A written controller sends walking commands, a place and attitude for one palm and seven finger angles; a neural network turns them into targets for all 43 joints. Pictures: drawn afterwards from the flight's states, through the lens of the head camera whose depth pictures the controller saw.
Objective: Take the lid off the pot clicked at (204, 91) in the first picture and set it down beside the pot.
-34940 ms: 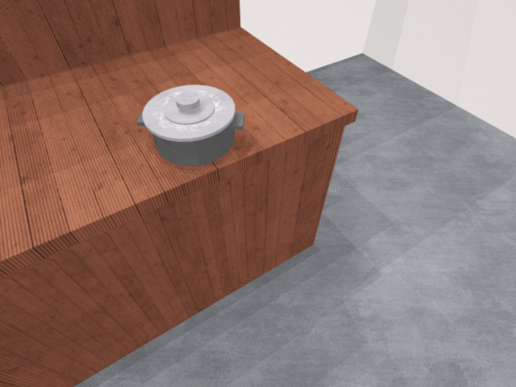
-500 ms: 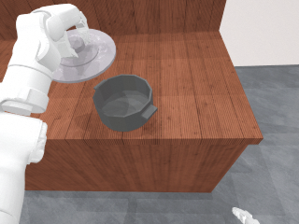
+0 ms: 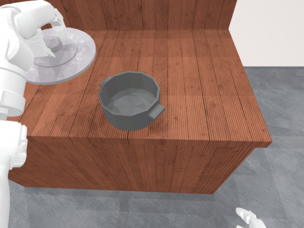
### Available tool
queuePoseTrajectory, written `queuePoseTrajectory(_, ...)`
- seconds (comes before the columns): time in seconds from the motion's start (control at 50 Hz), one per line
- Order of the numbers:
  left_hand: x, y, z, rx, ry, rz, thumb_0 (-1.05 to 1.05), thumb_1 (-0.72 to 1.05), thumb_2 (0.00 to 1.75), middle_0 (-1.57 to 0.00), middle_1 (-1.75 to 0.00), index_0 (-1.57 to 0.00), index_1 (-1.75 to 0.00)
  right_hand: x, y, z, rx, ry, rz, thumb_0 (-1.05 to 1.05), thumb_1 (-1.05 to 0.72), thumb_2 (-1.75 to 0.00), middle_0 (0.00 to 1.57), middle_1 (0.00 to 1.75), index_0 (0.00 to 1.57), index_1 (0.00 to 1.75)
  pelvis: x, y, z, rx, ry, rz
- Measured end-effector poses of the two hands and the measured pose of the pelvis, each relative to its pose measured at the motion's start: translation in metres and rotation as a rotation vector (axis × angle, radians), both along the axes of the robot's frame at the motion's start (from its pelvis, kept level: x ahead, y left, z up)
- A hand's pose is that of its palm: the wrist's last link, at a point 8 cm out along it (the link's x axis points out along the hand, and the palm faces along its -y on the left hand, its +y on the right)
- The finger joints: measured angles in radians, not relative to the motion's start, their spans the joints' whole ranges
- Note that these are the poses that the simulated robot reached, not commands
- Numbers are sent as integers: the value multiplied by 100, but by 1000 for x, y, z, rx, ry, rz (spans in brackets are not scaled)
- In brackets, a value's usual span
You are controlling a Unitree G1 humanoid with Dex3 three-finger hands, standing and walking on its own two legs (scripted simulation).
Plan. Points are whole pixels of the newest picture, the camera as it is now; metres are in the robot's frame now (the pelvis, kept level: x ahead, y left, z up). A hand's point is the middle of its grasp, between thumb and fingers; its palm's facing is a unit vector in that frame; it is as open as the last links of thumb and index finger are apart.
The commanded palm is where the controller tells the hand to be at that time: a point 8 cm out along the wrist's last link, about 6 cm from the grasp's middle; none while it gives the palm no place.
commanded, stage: move the lid sideways beside the pot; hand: left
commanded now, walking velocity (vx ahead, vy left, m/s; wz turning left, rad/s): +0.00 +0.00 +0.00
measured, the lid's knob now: (50, 44) +0.49 +0.24 +0.23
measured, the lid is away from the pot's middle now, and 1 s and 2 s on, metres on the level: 0.17 0.24 0.24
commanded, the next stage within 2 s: lower the lid onto the table in 0.82 s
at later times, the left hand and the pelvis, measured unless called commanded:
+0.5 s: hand (18, 49) +0.45 +0.29 +0.24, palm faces -0.28 -0.05 -0.96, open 8.0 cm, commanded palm +0.45 +0.29 +0.32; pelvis -0.01 +0.00 +0.00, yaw +0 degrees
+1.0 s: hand (14, 48) +0.46 +0.31 +0.24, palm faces -0.29 -0.05 -0.96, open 8.0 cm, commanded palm +0.47 +0.31 +0.31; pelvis +0.00 +0.00 +0.00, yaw +0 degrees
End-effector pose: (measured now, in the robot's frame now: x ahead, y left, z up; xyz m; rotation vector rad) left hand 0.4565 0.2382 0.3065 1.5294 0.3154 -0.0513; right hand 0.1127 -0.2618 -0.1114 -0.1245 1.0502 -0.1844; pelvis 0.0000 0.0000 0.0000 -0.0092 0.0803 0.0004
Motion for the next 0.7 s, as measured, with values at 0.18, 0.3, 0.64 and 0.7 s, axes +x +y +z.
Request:
queuePoseTrajectory(0.18, -9, 13, 1, -12, 5, 5, 0, 16, 80, -67, -94, -67, -90, -8, 4, -4, 5, 26, 5, 0, -91, -90, 20, 30, 20, 30, -5, 1, -1, -4, -2, 6)
queuePoseTrajectory(0.3, -12, 24, 0, 42, 18, 18, 0, 16, 80, -67, -94, -67, -90, -18, 2, -4, -7, 44, -5, 0, -91, -90, 20, 30, 20, 30, -6, 0, 0, -7, -5, 5)
queuePoseTrajectory(0.64, -14, 61, 3, 10, 18, 42, 0, 16, 80, -67, -94, -67, -90, -46, -12, -5, -51, 140, -49, 0, -91, -90, 20, 30, 20, 30, -3, 0, 0, -15, 4, 2)
queuePoseTrajectory(0.7, -13, 69, -1, -3, 44, 69, 0, 16, 80, -67, -94, -67, -90, -46, -11, -6, -46, 150, -53, 0, -91, -90, 20, 30, 20, 30, -2, 1, -1, -15, 7, 1)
